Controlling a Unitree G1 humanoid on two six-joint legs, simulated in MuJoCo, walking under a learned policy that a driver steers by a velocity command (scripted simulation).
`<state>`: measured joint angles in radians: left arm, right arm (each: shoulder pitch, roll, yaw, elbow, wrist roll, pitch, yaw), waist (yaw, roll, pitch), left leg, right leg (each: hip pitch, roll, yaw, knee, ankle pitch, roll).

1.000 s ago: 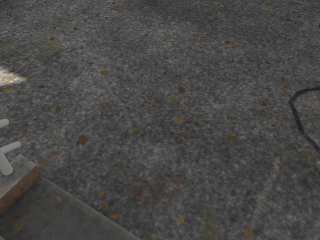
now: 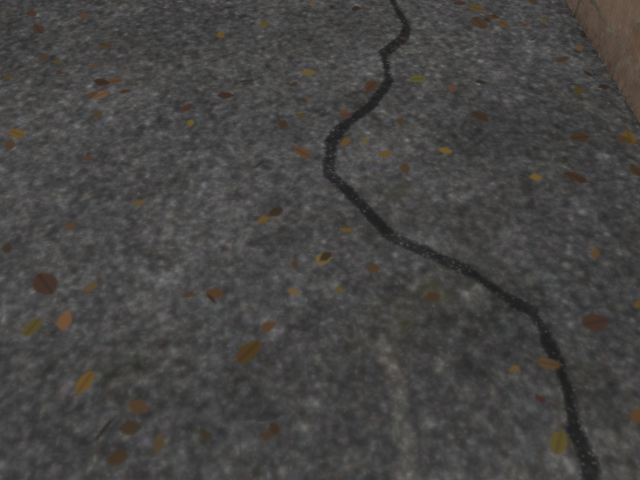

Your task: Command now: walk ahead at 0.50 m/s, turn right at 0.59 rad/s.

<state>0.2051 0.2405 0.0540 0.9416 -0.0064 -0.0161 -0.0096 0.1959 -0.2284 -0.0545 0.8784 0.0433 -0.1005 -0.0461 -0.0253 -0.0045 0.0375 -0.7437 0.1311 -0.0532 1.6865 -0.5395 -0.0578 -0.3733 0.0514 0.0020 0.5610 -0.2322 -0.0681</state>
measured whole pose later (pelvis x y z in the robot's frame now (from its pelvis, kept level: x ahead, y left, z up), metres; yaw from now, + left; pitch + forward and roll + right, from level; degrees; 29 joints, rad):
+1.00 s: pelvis +0.51 -0.06 +0.02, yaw -7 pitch +2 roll -2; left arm 0.30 0.20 0.09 0.97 0.01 -0.10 0.01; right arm 0.12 -0.27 -0.11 0.93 0.03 -0.05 -0.01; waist 0.04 0.05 -0.01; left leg -0.74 0.11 -0.08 1.00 -0.09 0.05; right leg -0.09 0.02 -0.17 0.26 -0.21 -0.04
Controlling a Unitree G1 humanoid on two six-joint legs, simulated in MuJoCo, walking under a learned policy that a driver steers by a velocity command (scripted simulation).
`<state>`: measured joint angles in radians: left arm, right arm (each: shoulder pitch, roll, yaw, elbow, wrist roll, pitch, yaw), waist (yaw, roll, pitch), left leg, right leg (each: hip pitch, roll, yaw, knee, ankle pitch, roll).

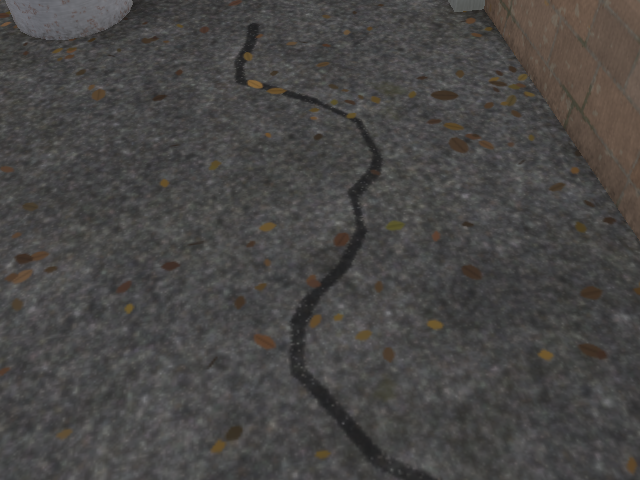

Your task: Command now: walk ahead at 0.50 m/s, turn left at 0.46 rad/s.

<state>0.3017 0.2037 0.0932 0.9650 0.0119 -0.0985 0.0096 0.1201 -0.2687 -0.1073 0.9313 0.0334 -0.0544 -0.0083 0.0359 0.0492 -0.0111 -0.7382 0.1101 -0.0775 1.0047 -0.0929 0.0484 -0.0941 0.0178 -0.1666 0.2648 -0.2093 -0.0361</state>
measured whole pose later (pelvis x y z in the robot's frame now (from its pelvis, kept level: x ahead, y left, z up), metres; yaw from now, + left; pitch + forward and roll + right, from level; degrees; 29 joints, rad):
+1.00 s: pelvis +0.45 +0.09 -0.01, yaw +30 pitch +2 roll +0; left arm 0.12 0.23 0.04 0.81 0.02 -0.02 0.00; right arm 0.17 -0.27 -0.06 0.71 0.00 0.03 -0.04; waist 0.02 0.02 0.05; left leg -0.43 0.03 -0.07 0.78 -0.39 -0.05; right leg -0.38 0.03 -0.02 0.45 -0.10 -0.04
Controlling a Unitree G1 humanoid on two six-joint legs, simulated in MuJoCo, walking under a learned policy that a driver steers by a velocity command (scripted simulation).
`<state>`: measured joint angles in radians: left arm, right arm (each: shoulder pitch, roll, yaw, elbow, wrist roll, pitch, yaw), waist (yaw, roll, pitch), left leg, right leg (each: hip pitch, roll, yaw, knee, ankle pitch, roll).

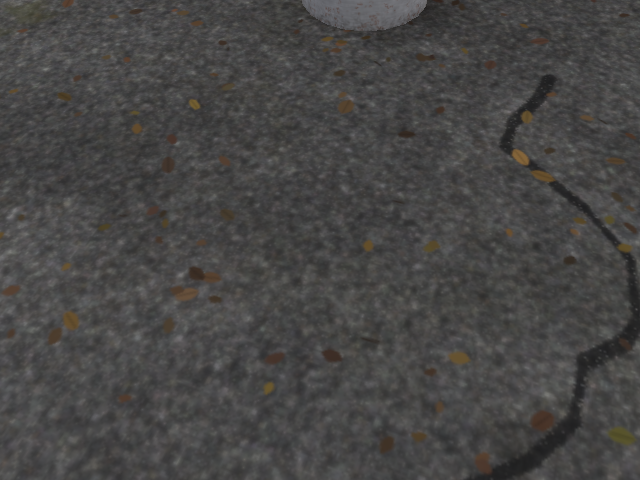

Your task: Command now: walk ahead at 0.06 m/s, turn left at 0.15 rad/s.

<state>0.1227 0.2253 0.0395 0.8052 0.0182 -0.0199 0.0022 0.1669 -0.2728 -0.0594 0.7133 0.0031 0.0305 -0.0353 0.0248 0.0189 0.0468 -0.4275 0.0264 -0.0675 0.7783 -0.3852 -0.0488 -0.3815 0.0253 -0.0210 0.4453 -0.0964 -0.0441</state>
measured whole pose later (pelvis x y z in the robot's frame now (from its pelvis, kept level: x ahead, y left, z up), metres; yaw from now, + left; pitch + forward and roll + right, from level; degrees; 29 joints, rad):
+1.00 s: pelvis +0.37 -0.10 -0.01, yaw -28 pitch +3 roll +2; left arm 0.37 0.29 0.07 0.75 -0.03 -0.03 0.02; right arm 0.08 -0.26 -0.06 0.66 0.00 -0.12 0.02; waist 0.04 -0.03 0.02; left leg -0.42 -0.04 0.03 0.52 -0.16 0.03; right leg -0.34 0.04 0.13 1.17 -0.45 -0.02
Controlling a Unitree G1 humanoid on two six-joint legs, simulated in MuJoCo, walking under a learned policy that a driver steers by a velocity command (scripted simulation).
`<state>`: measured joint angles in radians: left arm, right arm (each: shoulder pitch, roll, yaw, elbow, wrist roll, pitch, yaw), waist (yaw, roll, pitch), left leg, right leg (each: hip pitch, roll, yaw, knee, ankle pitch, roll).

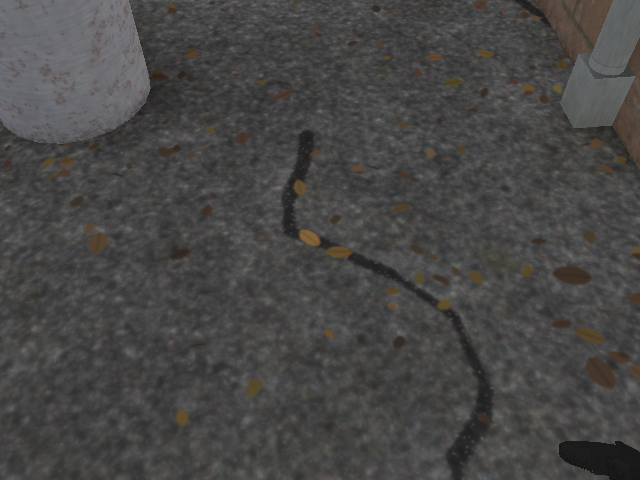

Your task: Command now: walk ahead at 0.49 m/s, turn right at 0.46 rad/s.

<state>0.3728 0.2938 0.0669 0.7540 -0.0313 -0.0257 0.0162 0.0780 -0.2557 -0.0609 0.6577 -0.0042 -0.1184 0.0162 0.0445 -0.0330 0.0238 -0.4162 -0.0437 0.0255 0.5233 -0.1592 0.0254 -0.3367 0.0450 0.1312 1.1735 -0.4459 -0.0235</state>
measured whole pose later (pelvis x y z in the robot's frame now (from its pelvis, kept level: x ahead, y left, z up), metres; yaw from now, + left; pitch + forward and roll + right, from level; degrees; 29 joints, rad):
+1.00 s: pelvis +0.31 -0.02 +0.01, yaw +15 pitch +2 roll -1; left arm 0.13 0.31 0.08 0.79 0.00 0.03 0.03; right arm 0.13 -0.26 -0.05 0.67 -0.01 0.01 -0.01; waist 0.01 -0.03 0.04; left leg -0.33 -0.02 0.02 0.48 -0.20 0.06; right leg -0.50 -0.05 -0.01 1.01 -0.44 0.07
